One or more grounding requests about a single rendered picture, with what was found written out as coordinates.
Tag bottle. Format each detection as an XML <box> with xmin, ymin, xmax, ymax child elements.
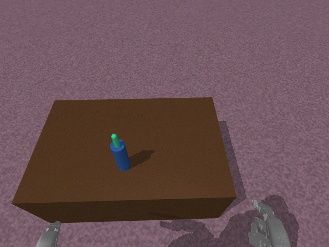
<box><xmin>110</xmin><ymin>133</ymin><xmax>131</xmax><ymax>171</ymax></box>

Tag left robot hand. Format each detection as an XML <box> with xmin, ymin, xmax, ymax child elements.
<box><xmin>35</xmin><ymin>221</ymin><xmax>61</xmax><ymax>247</ymax></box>

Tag right robot hand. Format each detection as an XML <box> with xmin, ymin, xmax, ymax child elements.
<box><xmin>248</xmin><ymin>200</ymin><xmax>291</xmax><ymax>247</ymax></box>

